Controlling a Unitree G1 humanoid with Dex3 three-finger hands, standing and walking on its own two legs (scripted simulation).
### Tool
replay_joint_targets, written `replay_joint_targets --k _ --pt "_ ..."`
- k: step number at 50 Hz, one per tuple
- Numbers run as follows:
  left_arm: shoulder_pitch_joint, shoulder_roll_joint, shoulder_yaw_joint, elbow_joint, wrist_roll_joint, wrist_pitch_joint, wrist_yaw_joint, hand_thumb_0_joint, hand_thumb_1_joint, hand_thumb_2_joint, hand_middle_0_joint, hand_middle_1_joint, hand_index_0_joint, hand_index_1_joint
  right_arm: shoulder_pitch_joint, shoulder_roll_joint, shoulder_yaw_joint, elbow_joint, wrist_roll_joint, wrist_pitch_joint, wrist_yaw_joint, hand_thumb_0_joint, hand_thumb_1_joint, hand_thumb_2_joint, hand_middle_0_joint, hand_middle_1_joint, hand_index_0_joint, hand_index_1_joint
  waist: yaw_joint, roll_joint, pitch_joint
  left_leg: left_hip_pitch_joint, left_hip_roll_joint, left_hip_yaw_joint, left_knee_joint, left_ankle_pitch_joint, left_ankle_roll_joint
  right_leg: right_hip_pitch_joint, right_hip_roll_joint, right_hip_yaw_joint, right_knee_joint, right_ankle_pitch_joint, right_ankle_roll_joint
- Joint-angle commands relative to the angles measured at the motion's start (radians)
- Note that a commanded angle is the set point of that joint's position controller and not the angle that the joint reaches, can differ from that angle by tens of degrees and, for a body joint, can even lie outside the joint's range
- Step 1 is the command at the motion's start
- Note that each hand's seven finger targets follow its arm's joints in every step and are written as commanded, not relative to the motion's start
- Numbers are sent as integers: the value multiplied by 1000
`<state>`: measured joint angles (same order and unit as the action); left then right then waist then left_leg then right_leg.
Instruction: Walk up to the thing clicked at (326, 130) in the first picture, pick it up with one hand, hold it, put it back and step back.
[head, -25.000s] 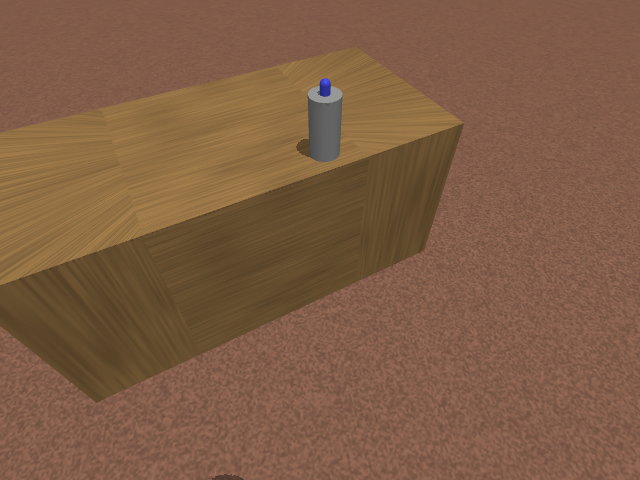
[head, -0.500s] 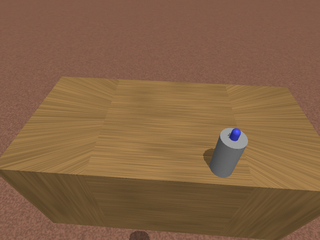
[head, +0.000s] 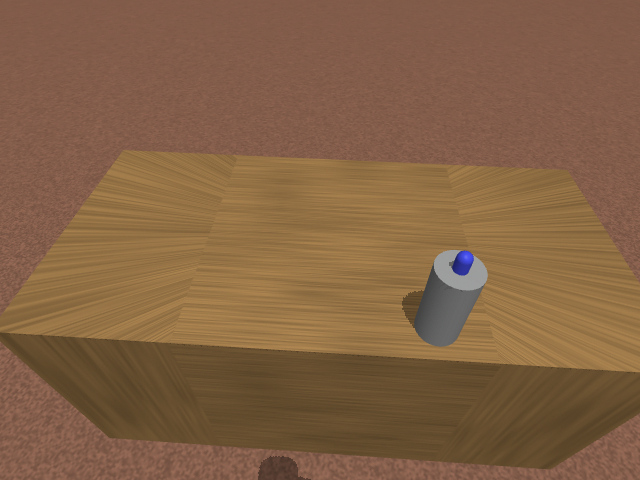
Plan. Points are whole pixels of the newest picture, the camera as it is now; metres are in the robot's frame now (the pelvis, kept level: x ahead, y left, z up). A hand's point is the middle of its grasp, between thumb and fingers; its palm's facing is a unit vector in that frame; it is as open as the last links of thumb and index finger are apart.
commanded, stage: home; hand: right
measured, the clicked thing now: (449, 294) +0.45 -0.20 -0.07
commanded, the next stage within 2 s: stand in 1.04 s
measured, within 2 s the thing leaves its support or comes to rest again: neither
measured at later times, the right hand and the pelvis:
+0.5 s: hand out of the picture +0.09 -0.25 -0.15, palm faces -0.05 +0.94 -0.35, open 17.3 cm; pelvis +0.03 +0.01 +0.00, yaw +0 degrees
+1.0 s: hand out of the picture +0.11 -0.25 -0.15, palm faces -0.04 +0.94 -0.35, open 17.3 cm; pelvis +0.03 +0.01 +0.00, yaw +1 degrees
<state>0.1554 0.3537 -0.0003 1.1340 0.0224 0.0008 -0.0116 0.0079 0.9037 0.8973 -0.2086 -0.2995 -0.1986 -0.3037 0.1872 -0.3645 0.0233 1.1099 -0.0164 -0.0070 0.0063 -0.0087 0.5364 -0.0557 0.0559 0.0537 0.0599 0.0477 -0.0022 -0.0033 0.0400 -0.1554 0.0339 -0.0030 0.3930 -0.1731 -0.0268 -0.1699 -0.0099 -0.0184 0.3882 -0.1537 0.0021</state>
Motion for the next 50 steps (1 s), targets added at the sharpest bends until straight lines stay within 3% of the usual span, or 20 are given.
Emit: replay_joint_targets --k 1,6,12,16,23,29,40,42,50 --pt "-46 212 39 -54 -7 -17 9 0 897 902 -201 -300 -200 -300 -39 -216 -48 -55 -4 -20 -17 0 545 -55 52 53 52 53 7 19 34 -89 80 -109 -132 -235 53 -35 -90 126 -114 -212 -24" --pt "-51 214 38 -49 -7 -26 10 0 897 901 -201 -299 -200 -300 -58 -207 -47 -57 -1 -25 -17 0 552 -52 52 52 52 52 7 -6 -27 -32 81 -93 -101 -96 52 -4 -106 135 -119 -122 -23" --pt "-61 210 36 -43 -11 -24 13 0 897 901 -201 -299 -200 -300 -63 -207 -45 -48 2 -24 -18 0 544 -56 53 53 53 53 4 -1 -19 -28 87 -93 -109 -58 52 12 -104 121 -108 -75 -23" --pt "-56 204 35 -35 -11 -25 14 0 897 901 -201 -299 -200 -300 -67 -206 -43 -42 3 -26 -19 0 540 -59 53 54 53 54 3 1 -34 -12 90 -88 -109 -9 51 40 -107 112 -100 4 -19" --pt "-66 199 35 -38 -12 -29 17 0 897 901 -201 -299 -200 -299 -84 -214 -44 -39 6 -29 -24 0 540 -59 53 54 53 54 3 5 -88 49 100 -79 -88 170 48 88 -119 99 -84 174 -10" --pt "-78 194 36 -40 -11 -25 19 0 897 901 -201 -298 -200 -299 -98 -211 -46 -37 3 -23 -26 0 533 -63 54 55 54 55 5 10 -64 46 99 -77 -98 147 44 81 -116 88 -99 137 -8" --pt "-95 198 43 -42 -11 -26 20 0 897 901 -201 -299 -200 -299 -109 -206 -50 -39 6 -25 -25 0 542 -58 53 54 53 54 4 1 -69 66 101 -79 -110 178 41 103 -119 80 -101 162 -9" --pt "-100 200 45 -43 -11 -25 20 0 897 901 -201 -299 -200 -300 -109 -204 -51 -40 2 -24 -24 0 526 -67 55 56 55 56 2 4 -50 45 95 -71 -117 132 41 97 -121 85 -115 134 -8" --pt "-95 200 44 -46 -11 -25 19 0 897 901 -201 -298 -200 -298 -115 -207 -55 -42 3 -21 -23 0 529 -66 55 56 55 56 4 12 -58 47 97 -78 -122 106 44 103 -124 86 -120 103 -15"
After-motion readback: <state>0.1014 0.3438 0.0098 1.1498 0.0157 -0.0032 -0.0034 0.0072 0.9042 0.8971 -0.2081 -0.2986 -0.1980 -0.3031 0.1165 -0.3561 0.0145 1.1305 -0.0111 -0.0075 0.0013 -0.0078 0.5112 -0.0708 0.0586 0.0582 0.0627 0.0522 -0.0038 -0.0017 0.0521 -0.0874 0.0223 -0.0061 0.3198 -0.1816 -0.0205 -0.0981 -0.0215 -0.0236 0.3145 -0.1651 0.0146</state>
